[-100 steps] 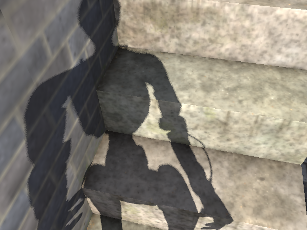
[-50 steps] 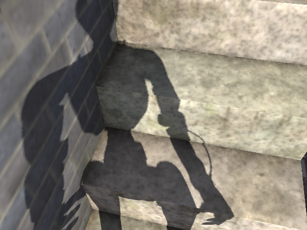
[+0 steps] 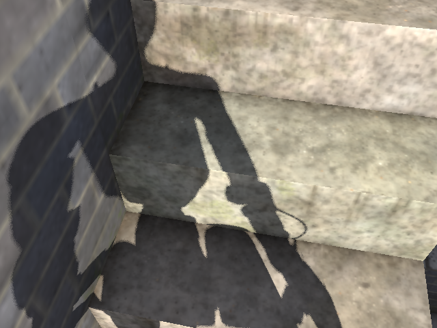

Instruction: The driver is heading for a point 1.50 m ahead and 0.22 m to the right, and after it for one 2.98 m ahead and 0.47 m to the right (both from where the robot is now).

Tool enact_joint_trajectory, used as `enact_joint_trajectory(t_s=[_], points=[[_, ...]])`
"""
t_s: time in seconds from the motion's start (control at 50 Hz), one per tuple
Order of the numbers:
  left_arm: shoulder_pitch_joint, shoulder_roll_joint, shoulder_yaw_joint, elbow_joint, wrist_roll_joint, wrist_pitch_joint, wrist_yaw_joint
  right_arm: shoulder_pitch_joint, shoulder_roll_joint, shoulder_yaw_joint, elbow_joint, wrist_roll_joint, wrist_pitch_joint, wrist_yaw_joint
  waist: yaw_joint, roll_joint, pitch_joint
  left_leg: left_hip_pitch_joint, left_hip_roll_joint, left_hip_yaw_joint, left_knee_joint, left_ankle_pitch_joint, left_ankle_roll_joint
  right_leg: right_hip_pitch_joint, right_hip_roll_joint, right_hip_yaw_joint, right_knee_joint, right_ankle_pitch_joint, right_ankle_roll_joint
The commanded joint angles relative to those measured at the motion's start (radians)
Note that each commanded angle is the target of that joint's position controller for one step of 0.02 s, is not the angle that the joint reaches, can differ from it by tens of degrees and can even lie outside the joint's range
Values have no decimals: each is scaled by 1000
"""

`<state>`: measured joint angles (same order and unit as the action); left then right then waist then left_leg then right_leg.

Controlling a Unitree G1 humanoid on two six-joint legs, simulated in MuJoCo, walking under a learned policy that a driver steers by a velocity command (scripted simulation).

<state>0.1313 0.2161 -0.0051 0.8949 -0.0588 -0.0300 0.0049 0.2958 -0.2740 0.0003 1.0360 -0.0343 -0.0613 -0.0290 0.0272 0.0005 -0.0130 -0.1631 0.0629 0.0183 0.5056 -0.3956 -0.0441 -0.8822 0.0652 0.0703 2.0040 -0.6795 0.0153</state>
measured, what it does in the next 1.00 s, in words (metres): climbs: right foot 0.21 m higher, then left foot 0.20 m higher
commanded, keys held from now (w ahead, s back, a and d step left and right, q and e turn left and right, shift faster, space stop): w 1.00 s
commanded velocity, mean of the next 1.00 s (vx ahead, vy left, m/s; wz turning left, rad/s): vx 0.48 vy -0.03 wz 0.00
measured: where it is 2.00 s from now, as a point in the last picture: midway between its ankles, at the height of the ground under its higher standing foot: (327, 181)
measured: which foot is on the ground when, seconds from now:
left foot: down 0.00-0.18, up 0.20-0.82, down 0.84-1.00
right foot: up 0.00-0.12, down 0.14-0.84, up 0.86-1.00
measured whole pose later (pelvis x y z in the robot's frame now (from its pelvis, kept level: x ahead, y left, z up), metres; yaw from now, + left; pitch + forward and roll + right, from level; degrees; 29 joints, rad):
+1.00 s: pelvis +0.33 +0.01 +0.34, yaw +1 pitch +0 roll +0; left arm 0.25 0.27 0.01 0.94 0.00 0.04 -0.02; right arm 0.26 -0.24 -0.01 0.96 -0.08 -0.01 -0.03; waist 0.04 -0.03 -0.01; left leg -0.68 0.13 0.16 1.09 -0.39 0.04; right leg -0.73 0.08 0.17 1.92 0.08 -0.04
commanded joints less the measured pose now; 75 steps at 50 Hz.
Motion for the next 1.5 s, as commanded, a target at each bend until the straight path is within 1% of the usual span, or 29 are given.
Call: enact_joint_trajectory(t_s=[0.02, 0.06, 0.08, 0.1, 0.12, 0.14, 0.16, 0.2, 0.22, 0.26, 0.34, 0.48, 0.64, 0.7, 0.76, 0.8, 0.82, 0.84, 0.86, 0.88, 0.9, 0.94, 0.98, 1.04, 1.12, 1.32, 1.4, 1.44, 1.5], points=[[-176, -75, -71, -278, 23, -28, -9, 19, -98, -12, 10, 8, 29, -4, 47, 97, 98, 88, 345, -212, -240, 363, 224, -580, -123, 122, 324, 9, -4], [-204, -51, -98, -383, 42, -24, -7, -115, -139, -19, -59, 10, 33, -5, 103, 90, 108, -269, 220, -32, -417, 275, 220, -262, -160, -24, -56, 225, 8], [-248, -92, -152, -436, 55, -24, -6, -146, -222, -43, -74, 65, 41, -26, 136, 131, 55, -508, 175, 70, -623, 394, 235, 220, -176, -148, -567, 57, -44], [-254, -56, -134, -432, 35, -15, 6, 1, -222, -37, -60, 93, 21, -26, 98, 120, -64, -465, 180, 50, -563, 941, 271, 502, -73, -224, -565, 50, -71], [-54, 31, -82, -330, 47, -1, 8, 62, -263, -45, -10, 53, 7, -10, 166, 114, -226, -240, 251, 94, -431, 1681, 306, 619, -2, -300, -461, 59, -82], [102, 103, -36, -306, 68, -6, -3, 35, -322, -64, -18, 40, 4, -3, 258, 198, -260, -21, 263, 95, -213, 2079, 291, 557, 8, -231, -613, 94, -130], [112, 142, -8, -286, 82, -5, -15, 110, -261, -63, -43, 54, -3, 5, 191, 132, -348, -9, 238, 39, -6, 2081, 291, 610, 5, -66, -810, 98, -195], [471, 293, 58, -115, 130, 8, 28, -1, -188, -63, -80, 57, 7, 54, 239, -453, -443, -384, -12, -30, 605, 515, 266, 793, -285, 885, -1601, -407, -343], [453, 249, 42, -68, 99, -3, 39, -174, -98, -50, -172, 14, -7, 76, 185, -334, -299, -471, -78, -230, 1045, 392, 252, 635, -299, 1005, -1708, -436, -224], [235, 119, 7, -47, 44, -21, 32, -286, 94, 7, -316, -12, -30, 118, 34, -132, -6, -765, -101, -214, 1403, 279, 256, 403, -313, 683, -1595, -337, -129], [175, -95, -61, 16, 81, -58, -2, -159, 99, 34, -358, 30, -28, 134, -78, -122, 78, -975, -134, -183, 1672, 368, 236, 379, -248, 306, -1544, -65, -101], [119, 46, -54, -2, 116, -103, -16, -137, 74, 39, -290, 28, 23, 35, -67, -111, 70, -1038, -150, -38, 1744, 608, 83, 241, -329, 76, -1669, 34, -176], [446, 95, -20, 137, 94, -83, 2, -456, 161, 90, -327, 89, 0, 22, 138, -208, 118, -1643, 10, -40, 1774, 237, 58, 954, -498, 216, -1771, 120, -216], [437, 56, -8, 168, 79, -52, 6, -565, 158, 108, -397, 67, 1, 26, 147, -141, 162, -1558, 96, 65, 1579, 176, 41, 824, -454, 108, -1872, 189, -203], [266, 124, 34, 168, 63, -9, 28, -580, 181, 146, -456, 36, 19, 45, 40, -177, 147, -814, 130, 173, 1083, 66, 107, 399, -346, -138, -2138, 578, -191], [364, 171, 38, 209, 46, -9, 43, -417, 95, 102, -431, 57, 15, 39, -63, -298, -46, -424, -47, 265, 898, -220, 151, 603, -306, -198, -1908, 1703, -212], [339, 264, 50, 223, 23, 2, 39, -88, -5, 49, -328, 35, 19, 27, -238, -359, -215, -236, -83, 157, 682, -192, 144, 815, -318, -180, -1675, 1985, -186], [285, 293, 61, 173, 28, 14, 33, 95, -88, 5, -267, -6, 15, 14, -280, -263, -316, -57, -52, -26, 550, -112, 126, 801, -319, -135, -1460, 1920, -167], [244, 150, 38, 115, 39, 38, 39, 271, -247, -52, -144, -47, 42, -15, -258, 176, -291, 117, 227, -602, 102, 155, 220, 437, -117, -123, -1046, 1301, -100], [284, 94, 44, 173, 57, 20, 17, 364, -252, -61, -130, -119, 42, -32, -241, 259, -498, 167, 412, -1085, -157, 40, 316, 372, 43, 193, -462, 619, -56], [223, 39, 41, 110, 32, 13, -6, 242, -187, -40, -156, -96, 29, -28, -169, 179, -445, 20, 419, -1012, -190, -358, 289, 243, 2, 263, -185, 638, -41], [84, -68, 2, -34, 66, 22, -25, 67, -122, -42, -114, -29, 46, -19, -41, 56, -99, -245, 361, -753, -122, -440, 217, -19, -3, 182, 53, 736, -36], [133, -58, -10, -63, 62, 39, -25, -16, 41, -9, -70, -43, 51, 0, 67, -25, -1, -398, 279, -452, 1, -234, 131, -64, 3, 202, 117, 791, -78], [190, -69, -36, -50, 48, 65, 24, -31, 58, -7, -108, -46, 33, 19, 105, -5, -5, -356, 253, -140, -23, 65, 133, -154, -7, 202, 64, 779, -73], [119, -89, -50, -98, 37, 80, 65, 102, 5, -13, -111, -23, 43, -4, 71, 179, 81, -284, 259, -47, -209, -12, 174, -377, -11, 101, 239, 614, -24], [-114, -159, -101, -290, 26, 59, 47, 263, -83, -63, -99, 23, 62, -71, -16, 183, 57, 47, 366, -75, -470, -178, 229, -675, -228, -64, 134, 496, 74], [-166, -162, -107, -330, 10, 38, 1, 151, -75, -78, -113, 49, 90, -60, 27, 170, 26, -129, 265, 190, -671, 307, 240, 14, -225, -191, -392, 351, -33], [-162, -104, -60, -372, 17, 37, -20, 274, -114, -78, -47, 27, 87, -37, 32, 203, -13, 22, 284, 222, -591, 826, 298, 205, -76, -310, -485, 1, -81], [149, 7, -14, -282, 76, 26, -57, 233, -145, -75, -57, 50, 84, -14, 137, 229, -136, 185, 269, 158, -139, 1160, 330, 296, -58, 17, -900, -35, -197]])
Next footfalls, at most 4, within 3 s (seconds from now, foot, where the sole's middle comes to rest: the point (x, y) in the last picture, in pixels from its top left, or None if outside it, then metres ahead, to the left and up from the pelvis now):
0.14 right None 0.18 -0.18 -0.56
0.84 left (179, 270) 0.47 0.13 -0.36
1.48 right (366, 181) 0.56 -0.23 -0.15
2.14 left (301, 141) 0.66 -0.12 -0.15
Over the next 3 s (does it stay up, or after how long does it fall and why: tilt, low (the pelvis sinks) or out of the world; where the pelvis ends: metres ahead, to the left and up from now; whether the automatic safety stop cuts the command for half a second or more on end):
stays up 0.93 -0.28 0.79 its command is cut before an obstacle after 0.8 s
